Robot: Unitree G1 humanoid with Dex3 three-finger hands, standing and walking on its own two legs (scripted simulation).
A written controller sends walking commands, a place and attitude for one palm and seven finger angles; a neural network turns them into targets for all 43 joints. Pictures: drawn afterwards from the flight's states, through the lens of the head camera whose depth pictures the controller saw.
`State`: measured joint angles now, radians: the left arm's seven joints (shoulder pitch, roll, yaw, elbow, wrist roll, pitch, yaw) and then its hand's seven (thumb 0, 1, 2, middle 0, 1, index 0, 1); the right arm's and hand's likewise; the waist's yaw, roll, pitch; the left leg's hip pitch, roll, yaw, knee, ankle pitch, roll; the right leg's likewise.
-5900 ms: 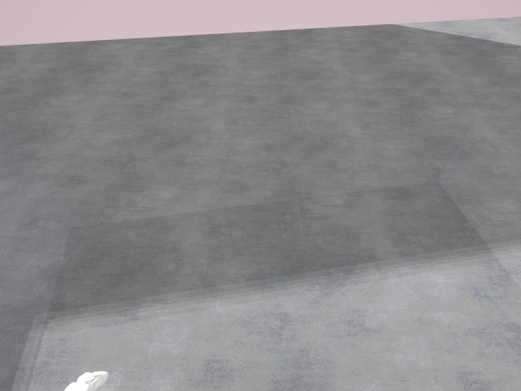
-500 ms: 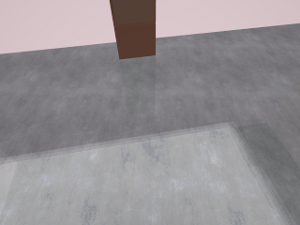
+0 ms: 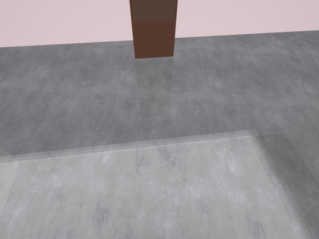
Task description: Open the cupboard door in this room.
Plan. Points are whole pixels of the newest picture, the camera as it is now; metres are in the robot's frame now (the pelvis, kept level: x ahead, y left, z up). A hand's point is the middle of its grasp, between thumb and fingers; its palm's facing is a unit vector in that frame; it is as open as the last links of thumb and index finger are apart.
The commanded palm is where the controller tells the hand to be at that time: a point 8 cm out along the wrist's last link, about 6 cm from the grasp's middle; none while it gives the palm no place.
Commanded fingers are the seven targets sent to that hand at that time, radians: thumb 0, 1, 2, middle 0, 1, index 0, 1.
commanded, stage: stand and wait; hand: left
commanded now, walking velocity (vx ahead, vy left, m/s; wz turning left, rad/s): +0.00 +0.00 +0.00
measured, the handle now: out of the picture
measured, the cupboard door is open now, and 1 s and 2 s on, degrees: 0 0 0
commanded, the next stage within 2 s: turn or walk to find it in 0.22 s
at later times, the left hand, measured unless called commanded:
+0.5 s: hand out of the picture +0.01 +0.17 -0.18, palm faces +0.10 -0.97 -0.21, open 7.4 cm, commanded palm none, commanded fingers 0.00 0.90 0.90 -0.20 -0.30 -0.20 -0.30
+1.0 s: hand out of the picture +0.00 +0.25 -0.16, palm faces +0.31 -0.92 -0.25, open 7.4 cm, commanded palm none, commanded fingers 0.00 0.90 0.90 -0.20 -0.30 -0.20 -0.30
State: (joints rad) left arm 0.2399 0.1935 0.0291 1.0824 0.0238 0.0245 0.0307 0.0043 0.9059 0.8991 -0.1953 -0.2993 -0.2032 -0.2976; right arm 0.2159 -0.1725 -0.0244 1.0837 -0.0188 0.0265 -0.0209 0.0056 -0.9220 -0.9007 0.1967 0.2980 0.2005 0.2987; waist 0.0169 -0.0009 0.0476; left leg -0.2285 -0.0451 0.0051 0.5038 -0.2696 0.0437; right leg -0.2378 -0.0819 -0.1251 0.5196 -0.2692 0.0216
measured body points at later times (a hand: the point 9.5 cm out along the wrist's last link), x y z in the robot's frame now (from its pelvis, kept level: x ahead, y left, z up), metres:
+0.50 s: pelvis -0.01 -0.01 +0.00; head +0.02 -0.01 +0.45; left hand +0.00 +0.23 -0.16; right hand +0.03 -0.24 -0.16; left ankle +0.00 +0.09 -0.73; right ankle +0.00 -0.13 -0.74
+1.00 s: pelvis -0.02 +0.03 +0.01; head +0.01 +0.05 +0.46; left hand -0.01 +0.30 -0.14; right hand +0.10 -0.19 -0.14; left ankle -0.03 +0.11 -0.74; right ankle -0.01 -0.13 -0.66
